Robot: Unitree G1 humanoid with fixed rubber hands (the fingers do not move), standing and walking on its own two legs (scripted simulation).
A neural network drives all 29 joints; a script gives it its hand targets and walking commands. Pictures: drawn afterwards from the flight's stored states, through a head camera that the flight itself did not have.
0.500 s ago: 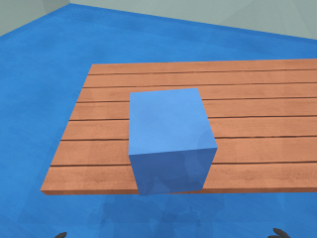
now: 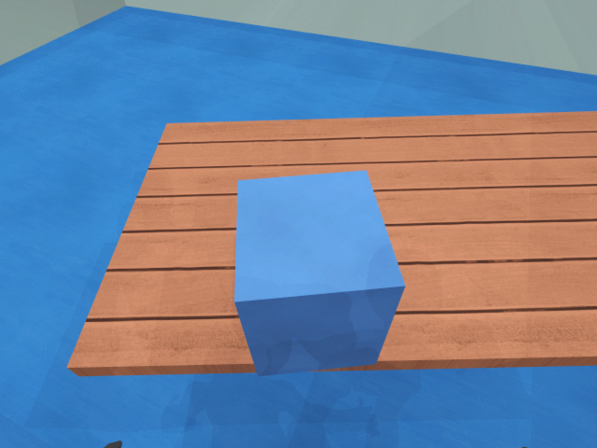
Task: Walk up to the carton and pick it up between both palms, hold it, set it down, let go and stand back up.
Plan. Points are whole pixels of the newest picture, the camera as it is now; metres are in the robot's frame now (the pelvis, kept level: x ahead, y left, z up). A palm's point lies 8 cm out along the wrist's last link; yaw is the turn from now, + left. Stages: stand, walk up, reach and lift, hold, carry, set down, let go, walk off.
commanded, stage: walk up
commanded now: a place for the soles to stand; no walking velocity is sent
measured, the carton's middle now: (310, 276) +0.38 +0.00 -0.02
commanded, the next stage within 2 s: reach and lift in 0.48 s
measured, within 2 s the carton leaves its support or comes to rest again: neither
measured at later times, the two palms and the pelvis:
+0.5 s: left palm out of the picture +0.10 +0.32 -0.11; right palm out of the picture +0.09 -0.31 -0.11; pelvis +0.01 +0.00 +0.00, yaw +0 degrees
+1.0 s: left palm out of the picture +0.14 +0.28 -0.09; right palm out of the picture +0.11 -0.30 -0.07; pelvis -0.01 +0.00 -0.01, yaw -1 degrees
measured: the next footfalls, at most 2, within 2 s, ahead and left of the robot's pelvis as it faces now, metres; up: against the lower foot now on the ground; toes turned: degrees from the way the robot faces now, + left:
none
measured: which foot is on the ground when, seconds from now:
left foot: down 0.00-1.00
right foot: down 0.00-1.00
